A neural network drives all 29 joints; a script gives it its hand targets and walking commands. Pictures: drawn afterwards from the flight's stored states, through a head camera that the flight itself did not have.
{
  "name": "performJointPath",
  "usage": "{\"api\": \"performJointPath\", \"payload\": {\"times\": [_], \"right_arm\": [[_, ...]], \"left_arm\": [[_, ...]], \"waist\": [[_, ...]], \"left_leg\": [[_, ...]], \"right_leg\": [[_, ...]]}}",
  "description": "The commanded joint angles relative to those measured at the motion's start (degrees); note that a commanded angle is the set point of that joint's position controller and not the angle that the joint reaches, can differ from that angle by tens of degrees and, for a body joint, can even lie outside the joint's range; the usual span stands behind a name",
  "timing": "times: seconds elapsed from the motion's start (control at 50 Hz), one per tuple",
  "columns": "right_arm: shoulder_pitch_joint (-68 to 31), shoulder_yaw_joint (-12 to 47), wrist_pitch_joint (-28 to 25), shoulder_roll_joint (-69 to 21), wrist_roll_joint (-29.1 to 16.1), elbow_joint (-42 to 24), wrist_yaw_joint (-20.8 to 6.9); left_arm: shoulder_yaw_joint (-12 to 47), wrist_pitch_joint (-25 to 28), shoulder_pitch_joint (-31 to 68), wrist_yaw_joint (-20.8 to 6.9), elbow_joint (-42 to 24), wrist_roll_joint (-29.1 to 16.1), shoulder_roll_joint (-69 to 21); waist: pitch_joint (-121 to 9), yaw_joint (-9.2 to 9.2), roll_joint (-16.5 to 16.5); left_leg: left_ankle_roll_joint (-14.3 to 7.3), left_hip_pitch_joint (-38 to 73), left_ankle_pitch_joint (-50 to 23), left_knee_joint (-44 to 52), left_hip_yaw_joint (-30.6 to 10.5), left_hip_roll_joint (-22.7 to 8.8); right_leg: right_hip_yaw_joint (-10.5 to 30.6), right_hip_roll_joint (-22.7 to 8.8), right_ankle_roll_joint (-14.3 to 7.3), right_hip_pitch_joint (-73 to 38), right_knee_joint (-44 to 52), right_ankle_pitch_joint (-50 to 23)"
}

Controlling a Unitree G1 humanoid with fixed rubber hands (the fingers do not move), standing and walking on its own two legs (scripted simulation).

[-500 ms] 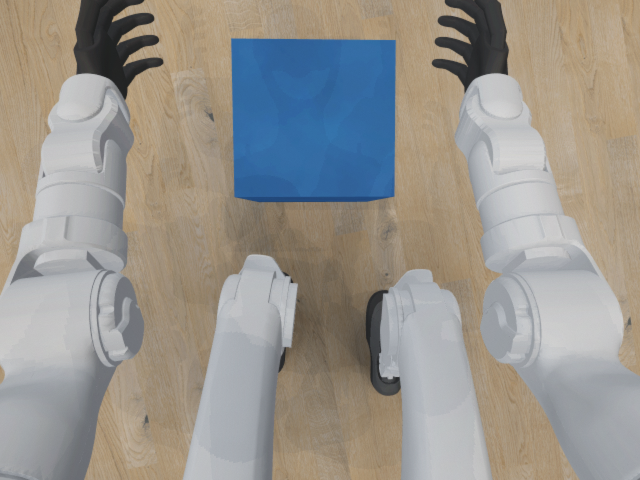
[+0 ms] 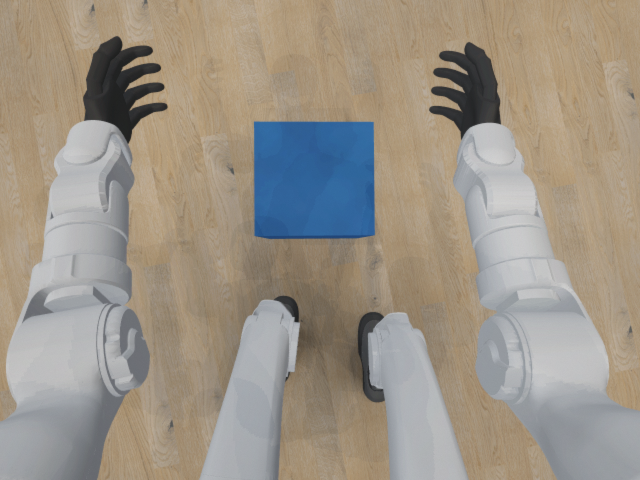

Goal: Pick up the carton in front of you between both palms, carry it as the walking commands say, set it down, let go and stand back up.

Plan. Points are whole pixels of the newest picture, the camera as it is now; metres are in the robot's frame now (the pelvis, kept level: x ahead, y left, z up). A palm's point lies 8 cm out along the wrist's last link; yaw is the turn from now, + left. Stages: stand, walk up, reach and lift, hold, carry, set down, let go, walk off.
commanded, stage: set down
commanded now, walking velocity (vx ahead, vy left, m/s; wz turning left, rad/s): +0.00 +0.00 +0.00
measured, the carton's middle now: (313, 189) +0.47 +0.05 -0.48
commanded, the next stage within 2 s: let go in 0.04 s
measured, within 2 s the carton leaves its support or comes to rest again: neither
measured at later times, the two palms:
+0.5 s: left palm (26, 200) +0.37 +0.27 +0.02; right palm (581, 208) +0.40 -0.17 +0.01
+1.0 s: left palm out of the picture +0.25 +0.21 +0.11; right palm out of the picture +0.27 -0.25 +0.11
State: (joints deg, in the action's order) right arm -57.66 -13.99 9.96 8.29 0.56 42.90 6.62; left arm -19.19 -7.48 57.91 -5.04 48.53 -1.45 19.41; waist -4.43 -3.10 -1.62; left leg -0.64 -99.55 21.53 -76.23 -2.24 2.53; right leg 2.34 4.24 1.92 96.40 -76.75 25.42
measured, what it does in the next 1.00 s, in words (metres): rises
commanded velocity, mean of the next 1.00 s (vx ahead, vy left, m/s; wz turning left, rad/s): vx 0.00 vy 0.00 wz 0.00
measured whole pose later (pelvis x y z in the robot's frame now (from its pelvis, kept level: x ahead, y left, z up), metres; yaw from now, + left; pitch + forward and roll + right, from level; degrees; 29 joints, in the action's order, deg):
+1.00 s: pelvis +0.10 -0.03 +0.17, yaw +2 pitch +1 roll +1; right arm 13.5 -2.5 3.2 12.2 0.0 25.4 -3.1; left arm -2.6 -3.3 -13.4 -4.5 25.5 -0.1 12.2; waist 2.4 -0.1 -0.8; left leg 0.7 -11.4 12.9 -23.5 -3.4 1.3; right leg 3.2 2.5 -1.8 9.4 -25.2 16.4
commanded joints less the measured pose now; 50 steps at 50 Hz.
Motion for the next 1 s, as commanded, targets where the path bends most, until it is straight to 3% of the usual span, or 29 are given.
{"api": "performJointPath", "payload": {"times": [0.0,0.12,0.22,0.34,0.54,0.78,0.98], "right_arm": [[-10.15,-0.53,-1.70,3.70,0.69,-5.25,-0.60],[-2.36,-0.91,-2.04,2.59,3.96,-6.14,-0.92],[11.29,0.79,-2.23,1.88,5.92,-11.94,-1.02],[22.86,3.45,-5.18,2.45,4.15,-17.25,-2.83],[46.54,5.52,-9.74,3.70,2.82,-14.89,-5.72],[64.89,9.30,-11.58,6.58,0.43,-20.95,-8.12],[67.97,10.81,-6.32,7.54,-0.65,-23.46,-10.08]], "left_arm": [[-1.43,1.79,10.45,-0.14,-4.96,1.09,7.17],[-1.45,2.42,3.18,-0.83,-5.23,4.22,6.14],[1.06,2.39,-9.75,-1.32,-11.56,6.24,5.11],[4.89,4.24,-21.26,-1.07,-18.42,4.18,2.29],[9.13,8.37,-46.14,0.22,-19.16,1.60,-1.72],[13.78,9.57,-66.51,1.01,-26.06,0.42,-2.22],[14.54,3.50,-68.03,0.47,-28.91,1.87,-0.85]], "waist": [[-52.51,-2.09,2.51],[-53.78,-1.41,1.78],[-53.61,-1.23,3.05],[-44.50,-0.70,5.11],[-32.99,1.03,4.83],[-10.53,2.32,-0.30],[6.02,2.88,-0.72]], "left_leg": [[2.30,44.42,-22.72,9.53,3.06,0.46],[2.01,52.12,-24.79,15.86,2.68,0.25],[1.75,64.85,-28.45,21.23,1.79,-0.15],[1.63,76.84,-34.36,26.95,-1.25,-1.39],[1.73,86.37,-43.34,34.40,-2.95,-2.45],[1.41,90.89,-26.64,50.50,0.60,-0.44],[1.48,97.49,-14.73,53.27,2.66,0.97]], "right_leg": [[-4.60,1.60,1.80,-20.88,10.62,-11.64],[-4.43,1.08,2.14,-28.47,17.46,-14.16],[-4.68,0.93,1.61,-34.66,23.25,-15.85],[-3.75,0.60,0.38,-36.42,29.91,-17.00],[-1.68,-0.35,-0.52,-49.50,38.68,-22.36],[-0.02,-2.45,-0.51,-79.86,52.50,-26.90],[0.49,-4.55,-0.84,-81.66,58.69,-16.45]]}}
